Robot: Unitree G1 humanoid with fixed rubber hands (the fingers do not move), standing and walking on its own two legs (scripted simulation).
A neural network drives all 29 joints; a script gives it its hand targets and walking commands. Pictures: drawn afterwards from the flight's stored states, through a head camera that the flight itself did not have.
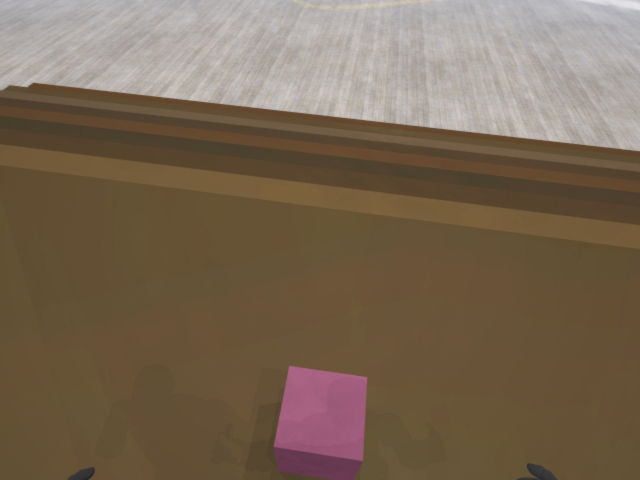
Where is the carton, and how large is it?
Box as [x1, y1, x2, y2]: [274, 366, 366, 479]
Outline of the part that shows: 289,366 274,442 274,451 278,470 331,479 353,479 362,461 366,377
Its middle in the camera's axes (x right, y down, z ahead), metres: +0.01 +0.51 +1.06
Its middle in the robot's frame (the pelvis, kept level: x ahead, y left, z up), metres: +0.39 -0.03 -0.66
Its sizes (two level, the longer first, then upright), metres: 0.210 0.200 0.250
